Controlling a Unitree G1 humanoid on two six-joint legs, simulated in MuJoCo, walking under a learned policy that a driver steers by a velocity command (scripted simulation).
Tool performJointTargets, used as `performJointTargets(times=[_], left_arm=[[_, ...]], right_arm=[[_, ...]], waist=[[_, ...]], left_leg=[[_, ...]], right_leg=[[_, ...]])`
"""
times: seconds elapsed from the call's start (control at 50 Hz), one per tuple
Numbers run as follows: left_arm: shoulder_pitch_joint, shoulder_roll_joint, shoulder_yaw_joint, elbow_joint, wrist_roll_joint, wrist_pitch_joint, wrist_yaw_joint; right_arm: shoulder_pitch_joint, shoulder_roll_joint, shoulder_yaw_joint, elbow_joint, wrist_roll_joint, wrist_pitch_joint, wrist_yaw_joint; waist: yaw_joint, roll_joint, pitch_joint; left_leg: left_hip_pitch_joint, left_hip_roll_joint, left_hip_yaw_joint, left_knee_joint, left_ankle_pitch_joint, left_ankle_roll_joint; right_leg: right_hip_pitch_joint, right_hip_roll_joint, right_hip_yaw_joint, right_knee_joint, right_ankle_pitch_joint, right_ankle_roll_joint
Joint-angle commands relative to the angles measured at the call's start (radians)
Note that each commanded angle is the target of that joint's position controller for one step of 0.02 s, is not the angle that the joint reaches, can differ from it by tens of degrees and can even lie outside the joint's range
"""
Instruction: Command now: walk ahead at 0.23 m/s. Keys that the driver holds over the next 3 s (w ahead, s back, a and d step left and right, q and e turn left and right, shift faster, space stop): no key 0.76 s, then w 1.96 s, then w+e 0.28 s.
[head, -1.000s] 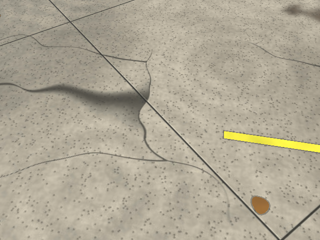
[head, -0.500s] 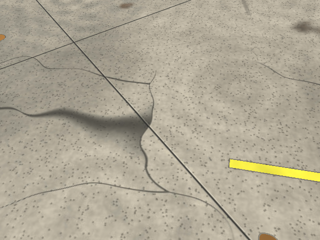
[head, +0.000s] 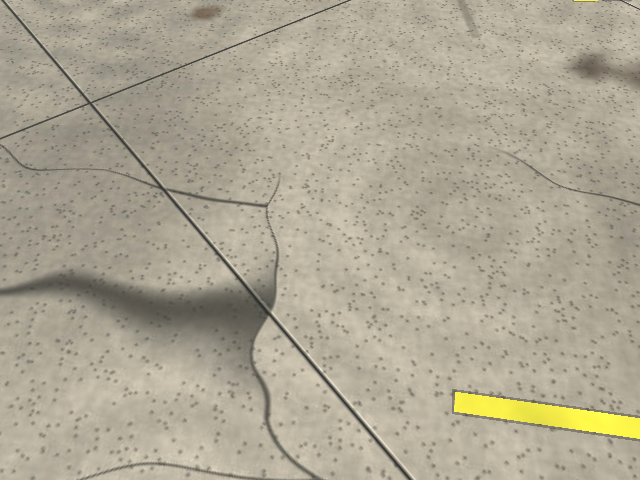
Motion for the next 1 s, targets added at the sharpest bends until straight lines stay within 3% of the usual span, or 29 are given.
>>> performJointTargets(times=[0.02, 0.06, 0.12, 0.16, 0.2, 0.22, 0.24, 0.26, 0.28, 0.3, 0.36, 0.38, 0.4, 0.46, 0.52, 0.62, 0.76, 0.78, 0.82, 0.84, 0.88, 0.9, 0.92, 0.96, 1.0], left_arm=[[0.131, 0.021, 0.008, -0.012, 0.015, 0.019, 0.011], [0.055, 0.006, 0.0, -0.026, 0.017, 0.022, 0.009], [-0.023, 0.028, 0.002, -0.039, 0.011, 0.033, 0.005], [-0.052, 0.048, 0.008, -0.049, 0.013, 0.034, 0.002], [-0.02, 0.06, 0.016, -0.035, 0.023, 0.026, 0.0], [0.016, 0.098, 0.029, -0.019, 0.031, 0.023, 0.004], [0.043, 0.161, 0.042, -0.014, 0.035, 0.026, 0.01], [0.045, 0.133, 0.034, -0.002, 0.03, 0.038, 0.012], [0.055, 0.057, 0.018, 0.005, 0.027, 0.043, 0.005], [0.034, 0.038, 0.012, 0.006, 0.026, 0.045, 0.0], [-0.115, 0.064, 0.014, -0.03, 0.021, 0.052, -0.002], [-0.124, 0.059, 0.015, -0.03, 0.017, 0.052, -0.001], [-0.096, 0.06, 0.017, -0.014, 0.015, 0.049, -0.001], [-0.039, 0.058, 0.022, 0.019, 0.006, 0.04, 0.002], [-0.036, 0.049, 0.024, 0.035, 0.007, 0.048, 0.002], [-0.056, 0.04, 0.028, 0.054, 0.007, 0.068, 0.002], [-0.066, 0.035, 0.03, 0.082, 0.008, 0.085, 0.008], [-0.048, 0.026, 0.028, 0.098, 0.008, 0.087, 0.008], [-0.044, 0.042, 0.036, 0.107, -0.002, 0.089, 0.01], [-0.066, 0.043, 0.036, 0.1, -0.005, 0.081, 0.009], [-0.142, 0.013, 0.029, 0.07, -0.016, 0.044, -0.004], [-0.16, 0.007, 0.027, 0.06, -0.016, 0.026, -0.013], [-0.164, 0.013, 0.028, 0.056, -0.014, 0.013, -0.021], [-0.14, 0.011, 0.028, 0.059, -0.021, -0.003, -0.031], [0.0, 0.021, 0.044, 0.115, -0.025, -0.004, -0.035]], right_arm=[[-0.068, -0.117, -0.012, -0.053, -0.006, -0.011, -0.022], [-0.042, -0.135, -0.013, -0.044, 0.002, 0.003, -0.034], [0.002, -0.156, -0.017, -0.019, 0.011, 0.021, -0.041], [0.0, -0.151, -0.017, -0.008, 0.017, 0.031, -0.043], [-0.025, -0.134, -0.014, -0.004, 0.035, 0.038, -0.047], [0.015, -0.112, -0.008, 0.005, 0.034, 0.037, -0.048], [0.101, -0.086, -0.001, 0.014, 0.01, 0.029, -0.048], [0.202, -0.017, 0.016, 0.049, 0.004, 0.029, -0.048], [0.158, -0.031, 0.016, 0.045, 0.013, 0.042, -0.057], [0.096, -0.06, 0.009, 0.03, 0.019, 0.061, -0.066], [0.071, -0.067, 0.008, 0.037, 0.006, 0.111, -0.074], [0.066, -0.081, 0.004, 0.05, 0.007, 0.112, -0.073], [0.066, -0.084, 0.002, 0.06, 0.009, 0.109, -0.073], [0.074, -0.082, 0.001, 0.081, 0.012, 0.089, -0.071], [0.063, -0.068, 0.003, 0.091, 0.016, 0.086, -0.071], [0.075, -0.054, 0.004, 0.109, 0.016, 0.099, -0.076], [0.097, -0.045, 0.005, 0.124, 0.015, 0.096, -0.082], [0.124, -0.036, 0.006, 0.137, 0.016, 0.096, -0.082], [0.125, -0.069, -0.006, 0.131, 0.029, 0.095, -0.085], [0.138, -0.082, -0.011, 0.123, 0.034, 0.088, -0.087], [0.184, -0.138, -0.03, 0.123, 0.044, 0.062, -0.087], [0.158, -0.163, -0.041, 0.117, 0.045, 0.048, -0.086], [0.151, -0.149, -0.041, 0.112, 0.042, 0.037, -0.084], [0.143, -0.124, -0.039, 0.104, 0.046, 0.027, -0.071], [0.089, -0.125, -0.038, 0.081, 0.05, 0.031, -0.06]], waist=[[0.081, 0.098, -0.055], [0.05, 0.102, -0.077], [0.014, 0.108, -0.088], [0.011, 0.115, -0.079], [0.043, 0.098, -0.087], [0.043, 0.057, -0.106], [-0.007, -0.028, -0.162], [-0.044, -0.148, -0.211], [-0.009, -0.143, -0.211], [-0.005, -0.121, -0.181], [-0.043, -0.083, -0.1], [-0.03, -0.048, -0.049], [-0.018, -0.021, -0.038], [0.003, 0.024, -0.089], [0.011, 0.042, -0.112], [0.01, 0.042, -0.062], [0.016, 0.04, -0.024], [0.014, 0.042, -0.04], [0.016, 0.08, 0.03], [0.004, 0.095, 0.078], [-0.026, 0.185, 0.151], [-0.019, 0.22, 0.184], [-0.013, 0.207, 0.186], [0.011, 0.179, 0.165], [0.083, 0.158, 0.109]], left_leg=[[-0.097, 0.25, -0.091, -0.1, 0.667, 0.158], [-0.072, 0.232, -0.062, -0.081, 0.628, 0.133], [-0.011, 0.258, -0.091, -0.06, 0.499, 0.128], [0.023, 0.28, -0.125, -0.021, 0.433, 0.123], [0.038, 0.257, -0.139, 0.065, 0.323, 0.086], [0.03, 0.208, -0.134, 0.125, 0.236, 0.043], [-0.046, 0.139, -0.104, 0.203, 0.047, 0.002], [-0.157, 0.084, -0.058, 0.263, -0.227, -0.046], [-0.159, 0.085, -0.052, 0.303, -0.314, -0.07], [-0.151, 0.092, -0.058, 0.298, -0.312, -0.077], [-0.045, 0.118, -0.069, 0.168, -0.218, -0.07], [-0.057, 0.113, -0.064, 0.155, -0.22, -0.068], [-0.063, 0.112, -0.063, 0.148, -0.205, -0.064], [-0.064, 0.123, -0.073, 0.144, -0.108, -0.067], [-0.057, 0.123, -0.07, 0.152, -0.068, -0.074], [-0.063, 0.121, -0.068, 0.147, -0.098, -0.072], [-0.087, 0.125, -0.07, 0.125, -0.144, -0.07], [-0.082, 0.122, -0.066, 0.109, -0.252, -0.063], [-0.126, 0.141, -0.109, 0.076, -0.513, -0.011], [-0.13, 0.176, -0.163, 0.037, -0.608, 0.022], [-0.043, 0.331, -0.375, -0.092, -0.665, 0.104], [-0.01, 0.414, -0.461, -0.114, -0.603, 0.139], [0.029, 0.44, -0.471, -0.102, -0.499, 0.149], [0.074, 0.414, -0.394, -0.049, -0.322, 0.119], [-0.059, 0.308, -0.252, 0.045, -0.191, 0.055]], right_leg=[[0.119, -0.017, -0.023, -0.173, 0.125, 0.033], [0.158, -0.001, -0.041, -0.331, 0.222, 0.036], [0.192, 0.02, -0.037, -0.461, 0.264, 0.04], [0.205, 0.029, -0.031, -0.527, 0.22, 0.027], [0.288, 0.049, -0.047, -0.671, 0.269, -0.002], [0.379, 0.022, -0.018, -0.742, 0.451, -0.022], [0.531, -0.077, 0.065, -0.677, 0.735, -0.065], [0.637, -0.162, 0.148, -0.653, 0.76, -0.171], [0.585, -0.188, 0.209, -0.698, 0.588, -0.212], [0.521, -0.173, 0.232, -0.737, 0.428, -0.203], [0.318, -0.08, 0.139, -0.787, 0.029, -0.101], [0.3, -0.027, 0.08, -0.774, 0.012, -0.068], [0.317, -0.003, 0.053, -0.743, 0.079, -0.055], [0.429, 0.011, 0.02, -0.651, 0.386, -0.076], [0.473, 0.012, 0.011, -0.617, 0.471, -0.093], [0.441, 0.026, -0.001, -0.625, 0.38, -0.085], [0.442, 0.04, -0.011, -0.639, 0.289, -0.067], [0.449, 0.053, -0.021, -0.645, 0.156, -0.065], [0.367, 0.099, -0.058, -0.616, -0.228, -0.062], [0.294, 0.112, -0.066, -0.592, -0.307, -0.059], [0.126, 0.131, -0.122, -0.448, -0.171, -0.047], [0.061, 0.097, -0.11, -0.382, -0.1, -0.056], [0.016, 0.071, -0.096, -0.354, -0.107, -0.066], [0.048, 0.059, -0.11, -0.421, -0.149, -0.079], [0.372, 0.122, -0.168, -0.587, -0.054, -0.081]])
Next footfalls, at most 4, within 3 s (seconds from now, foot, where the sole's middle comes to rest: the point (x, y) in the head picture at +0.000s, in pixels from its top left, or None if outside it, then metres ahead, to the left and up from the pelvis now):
0.22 right None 0.22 -0.14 -0.78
1.56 left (277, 435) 0.58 0.10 -0.78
2.14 right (371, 301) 0.92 -0.13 -0.78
2.70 left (273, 212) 1.22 0.12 -0.78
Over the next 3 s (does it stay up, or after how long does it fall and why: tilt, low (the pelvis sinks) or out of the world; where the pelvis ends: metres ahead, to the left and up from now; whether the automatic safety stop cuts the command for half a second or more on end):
stays up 1.20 0.04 0.00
